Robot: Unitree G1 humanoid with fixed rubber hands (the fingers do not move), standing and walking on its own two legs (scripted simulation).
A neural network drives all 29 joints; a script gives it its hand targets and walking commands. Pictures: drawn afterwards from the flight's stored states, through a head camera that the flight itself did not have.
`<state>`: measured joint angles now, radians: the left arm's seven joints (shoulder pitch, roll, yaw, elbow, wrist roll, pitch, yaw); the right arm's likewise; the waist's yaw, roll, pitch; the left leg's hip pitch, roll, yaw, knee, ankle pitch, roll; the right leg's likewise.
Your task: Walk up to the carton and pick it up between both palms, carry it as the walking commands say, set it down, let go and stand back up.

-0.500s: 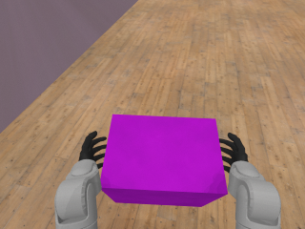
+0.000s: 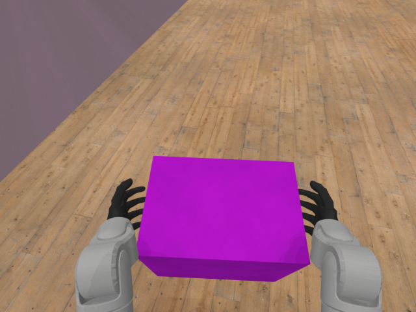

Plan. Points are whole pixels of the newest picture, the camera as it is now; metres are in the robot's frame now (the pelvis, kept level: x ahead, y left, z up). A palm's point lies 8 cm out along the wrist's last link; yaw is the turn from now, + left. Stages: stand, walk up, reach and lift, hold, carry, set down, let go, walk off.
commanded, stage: carry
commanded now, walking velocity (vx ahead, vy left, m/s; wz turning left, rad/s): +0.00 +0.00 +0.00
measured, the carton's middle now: (219, 224) +0.29 +0.00 +0.01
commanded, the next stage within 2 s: hold in 0.42 s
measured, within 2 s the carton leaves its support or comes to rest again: neither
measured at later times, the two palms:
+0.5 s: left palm (127, 228) +0.26 +0.17 +0.06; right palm (310, 228) +0.26 -0.16 +0.06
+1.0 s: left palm (118, 219) +0.26 +0.18 +0.09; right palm (312, 211) +0.28 -0.16 +0.09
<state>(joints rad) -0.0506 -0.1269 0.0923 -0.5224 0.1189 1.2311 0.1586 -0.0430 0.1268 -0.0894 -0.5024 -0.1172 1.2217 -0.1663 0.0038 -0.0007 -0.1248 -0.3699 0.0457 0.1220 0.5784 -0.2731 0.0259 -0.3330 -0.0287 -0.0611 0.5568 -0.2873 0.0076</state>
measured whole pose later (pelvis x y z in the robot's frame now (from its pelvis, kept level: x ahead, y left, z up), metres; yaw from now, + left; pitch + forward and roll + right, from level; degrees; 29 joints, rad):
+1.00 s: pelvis -0.03 -0.02 +0.01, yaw +5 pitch -13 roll +0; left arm -0.41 -0.06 0.31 0.41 0.31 0.72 -0.02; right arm -0.39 0.13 -0.35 0.40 -0.29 0.73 0.00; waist -0.02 -0.04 0.03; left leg 0.02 -0.01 -0.03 0.34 -0.13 0.00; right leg 0.07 0.01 0.00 0.35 -0.20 -0.01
